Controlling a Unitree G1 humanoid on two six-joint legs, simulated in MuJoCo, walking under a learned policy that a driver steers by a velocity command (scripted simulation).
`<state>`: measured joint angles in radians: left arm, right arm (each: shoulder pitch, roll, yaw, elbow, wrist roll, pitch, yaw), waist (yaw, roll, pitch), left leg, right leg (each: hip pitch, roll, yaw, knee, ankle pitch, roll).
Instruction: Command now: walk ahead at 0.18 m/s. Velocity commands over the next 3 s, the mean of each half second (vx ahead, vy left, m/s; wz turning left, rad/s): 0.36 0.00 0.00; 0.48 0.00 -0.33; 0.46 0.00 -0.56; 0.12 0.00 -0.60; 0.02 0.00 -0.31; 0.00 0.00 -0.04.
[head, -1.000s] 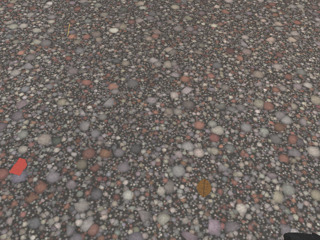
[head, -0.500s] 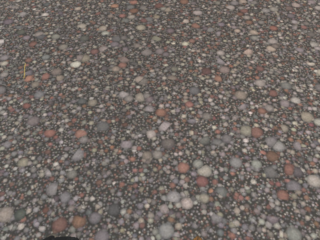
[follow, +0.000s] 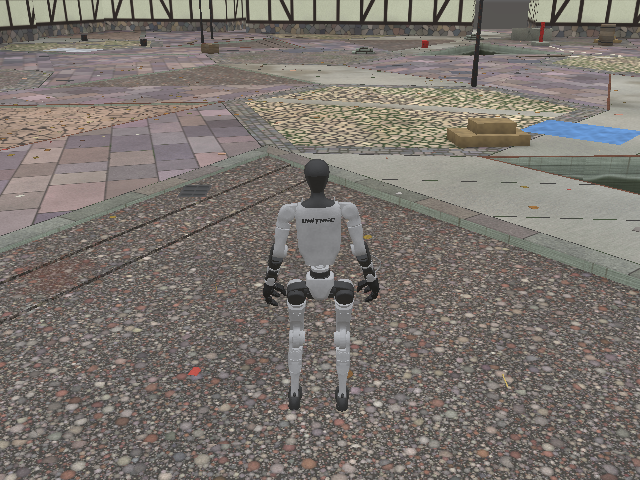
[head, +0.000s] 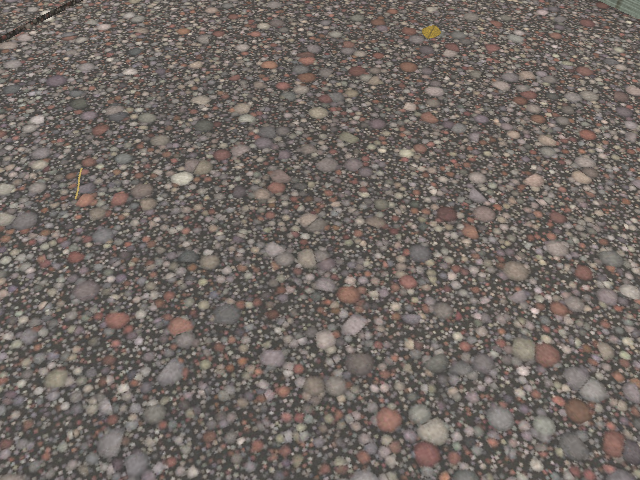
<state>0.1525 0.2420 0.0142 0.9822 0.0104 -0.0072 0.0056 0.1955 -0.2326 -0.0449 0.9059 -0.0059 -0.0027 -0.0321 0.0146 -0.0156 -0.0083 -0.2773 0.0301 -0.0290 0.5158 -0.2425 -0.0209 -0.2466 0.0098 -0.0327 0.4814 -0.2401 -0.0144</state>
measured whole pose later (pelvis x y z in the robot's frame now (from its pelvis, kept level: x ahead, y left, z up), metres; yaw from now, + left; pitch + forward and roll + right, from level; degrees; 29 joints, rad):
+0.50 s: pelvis +0.17 +0.02 -0.01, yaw +0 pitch +2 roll -1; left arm 0.45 0.25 0.05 1.08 -0.02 -0.08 0.01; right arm -0.03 -0.26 -0.05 0.83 0.03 -0.08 0.04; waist 0.11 0.02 0.02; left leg -0.56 0.05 -0.01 0.52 0.04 0.02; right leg 0.11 0.00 -0.01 0.23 -0.37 0.01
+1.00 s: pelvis +0.45 +0.07 -0.02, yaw -12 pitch +1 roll +2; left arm 0.12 0.26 0.08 0.87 -0.02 -0.04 -0.03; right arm 0.32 -0.24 -0.06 1.00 -0.01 -0.10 -0.02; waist -0.06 -0.03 0.01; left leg 0.08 -0.07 0.22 0.19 -0.29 0.05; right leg -0.70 -0.10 0.04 0.75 0.07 -0.04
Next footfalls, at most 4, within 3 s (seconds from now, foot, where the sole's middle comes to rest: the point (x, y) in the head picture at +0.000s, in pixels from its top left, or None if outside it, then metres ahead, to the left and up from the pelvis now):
0.58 left None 0.40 0.16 -0.80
1.16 right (372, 421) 0.67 -0.10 -0.80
1.60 left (346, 302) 1.01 -0.05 -0.80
2.04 right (413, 377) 0.79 -0.20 -0.80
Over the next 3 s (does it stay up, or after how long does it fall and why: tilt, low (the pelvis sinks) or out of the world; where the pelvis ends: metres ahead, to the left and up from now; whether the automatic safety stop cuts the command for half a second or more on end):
stays up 0.87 -0.10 -0.02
